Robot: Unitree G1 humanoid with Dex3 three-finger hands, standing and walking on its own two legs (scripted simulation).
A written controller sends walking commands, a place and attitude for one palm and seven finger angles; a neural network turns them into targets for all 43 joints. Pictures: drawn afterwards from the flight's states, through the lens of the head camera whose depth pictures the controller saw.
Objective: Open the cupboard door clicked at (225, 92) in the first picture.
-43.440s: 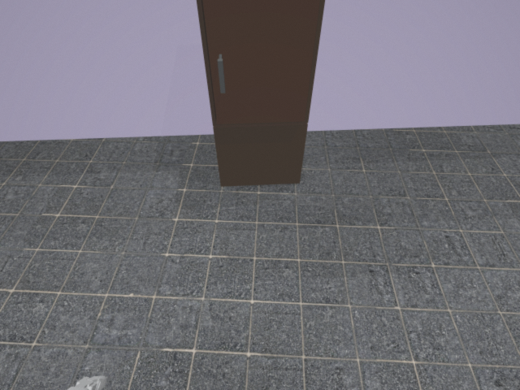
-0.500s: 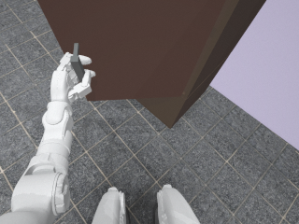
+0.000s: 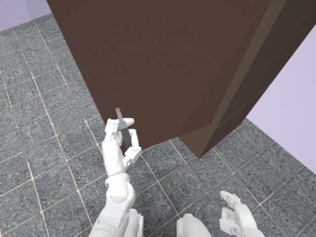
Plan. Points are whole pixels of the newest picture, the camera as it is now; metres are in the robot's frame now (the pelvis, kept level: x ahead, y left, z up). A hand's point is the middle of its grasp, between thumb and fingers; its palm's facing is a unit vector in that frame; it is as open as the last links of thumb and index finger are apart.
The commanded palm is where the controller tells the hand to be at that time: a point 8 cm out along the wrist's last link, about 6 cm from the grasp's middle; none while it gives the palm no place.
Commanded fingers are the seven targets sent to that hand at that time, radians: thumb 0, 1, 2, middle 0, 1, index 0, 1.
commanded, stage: pull the door open along its arc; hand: left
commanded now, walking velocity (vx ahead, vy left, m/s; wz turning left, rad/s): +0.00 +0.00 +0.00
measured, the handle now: (124, 130) +0.38 +0.11 +0.01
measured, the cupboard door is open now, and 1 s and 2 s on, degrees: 73 86 89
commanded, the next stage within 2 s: open thumb and fingers to let go in 0.30 s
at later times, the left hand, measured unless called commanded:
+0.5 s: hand (156, 171) +0.27 +0.02 +0.02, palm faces +0.27 -0.96 -0.04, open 5.9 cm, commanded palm +0.22 +0.07 +0.02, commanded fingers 0.00 0.48 0.72 -0.37 -1.30 -0.37 -1.30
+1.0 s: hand (151, 172) +0.27 +0.03 +0.02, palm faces +0.28 -0.96 -0.02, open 13.5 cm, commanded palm +0.22 +0.07 +0.02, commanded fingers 0.00 -0.50 0.30 -0.22 -0.75 -0.22 -0.75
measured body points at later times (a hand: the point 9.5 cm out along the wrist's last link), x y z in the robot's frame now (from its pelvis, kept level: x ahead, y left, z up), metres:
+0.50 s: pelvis +0.00 -0.04 +0.00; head +0.08 -0.06 +0.44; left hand +0.25 +0.07 +0.02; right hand +0.19 -0.25 -0.12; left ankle +0.01 +0.11 -0.63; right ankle -0.01 -0.09 -0.63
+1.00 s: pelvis -0.02 -0.03 -0.01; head +0.07 -0.04 +0.43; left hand +0.25 +0.08 +0.02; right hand +0.17 -0.24 -0.12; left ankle +0.01 +0.11 -0.63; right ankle -0.01 -0.09 -0.63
